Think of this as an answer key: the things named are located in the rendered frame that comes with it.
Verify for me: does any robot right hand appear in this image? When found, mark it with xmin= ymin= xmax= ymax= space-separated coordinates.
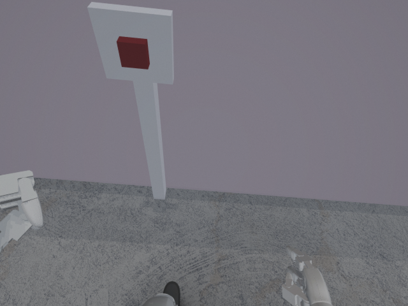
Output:
xmin=282 ymin=245 xmax=332 ymax=306

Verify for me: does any robot left hand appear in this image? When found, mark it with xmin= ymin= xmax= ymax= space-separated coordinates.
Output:
xmin=0 ymin=170 xmax=43 ymax=254

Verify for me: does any left robot foot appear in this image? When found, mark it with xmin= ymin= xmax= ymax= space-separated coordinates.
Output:
xmin=163 ymin=281 xmax=180 ymax=306

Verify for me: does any robot left shin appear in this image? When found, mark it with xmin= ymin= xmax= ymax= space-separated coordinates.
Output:
xmin=156 ymin=293 xmax=175 ymax=302

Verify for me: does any panel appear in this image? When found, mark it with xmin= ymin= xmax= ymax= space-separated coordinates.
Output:
xmin=87 ymin=2 xmax=174 ymax=200

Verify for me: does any button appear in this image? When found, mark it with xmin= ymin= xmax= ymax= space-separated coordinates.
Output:
xmin=117 ymin=36 xmax=150 ymax=69

